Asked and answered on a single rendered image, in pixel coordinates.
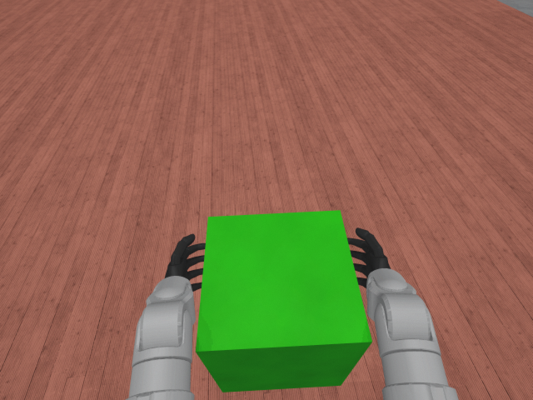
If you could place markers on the right robot forearm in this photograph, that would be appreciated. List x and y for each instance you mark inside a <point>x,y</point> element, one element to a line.
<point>407,342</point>

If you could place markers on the carton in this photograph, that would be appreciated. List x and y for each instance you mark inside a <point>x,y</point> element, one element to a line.
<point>280,302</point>

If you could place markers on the robot left hand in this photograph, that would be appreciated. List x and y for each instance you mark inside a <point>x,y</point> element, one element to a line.
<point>179,263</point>

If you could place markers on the robot right hand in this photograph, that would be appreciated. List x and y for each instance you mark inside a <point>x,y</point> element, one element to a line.
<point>373,255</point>

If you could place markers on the left robot forearm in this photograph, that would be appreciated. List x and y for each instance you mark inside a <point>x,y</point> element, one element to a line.
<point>162,356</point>

